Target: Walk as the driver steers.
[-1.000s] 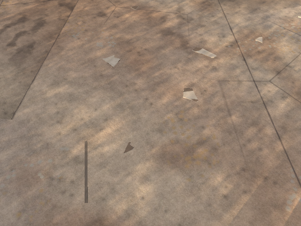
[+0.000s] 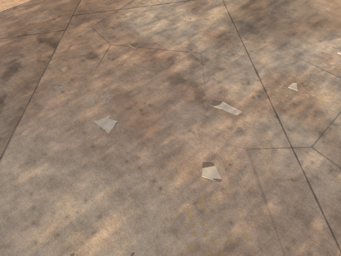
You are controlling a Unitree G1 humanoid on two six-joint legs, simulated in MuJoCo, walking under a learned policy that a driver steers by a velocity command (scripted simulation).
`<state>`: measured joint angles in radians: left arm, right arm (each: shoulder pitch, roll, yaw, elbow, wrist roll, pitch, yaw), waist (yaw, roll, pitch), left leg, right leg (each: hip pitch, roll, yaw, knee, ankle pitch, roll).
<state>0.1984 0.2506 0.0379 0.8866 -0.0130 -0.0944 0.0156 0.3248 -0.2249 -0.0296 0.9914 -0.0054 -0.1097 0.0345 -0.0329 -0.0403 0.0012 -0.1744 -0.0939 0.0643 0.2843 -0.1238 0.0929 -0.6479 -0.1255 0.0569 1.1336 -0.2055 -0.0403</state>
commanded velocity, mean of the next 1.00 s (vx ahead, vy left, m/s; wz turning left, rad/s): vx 0.50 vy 0.00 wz -0.06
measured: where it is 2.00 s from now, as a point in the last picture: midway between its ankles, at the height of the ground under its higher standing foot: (204, 148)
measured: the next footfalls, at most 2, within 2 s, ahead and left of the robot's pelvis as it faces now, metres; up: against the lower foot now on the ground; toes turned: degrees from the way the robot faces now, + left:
right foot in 0.30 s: +0.33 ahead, -0.17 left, +0.00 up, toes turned -2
left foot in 0.86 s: +0.65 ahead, +0.08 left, +0.00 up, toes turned +2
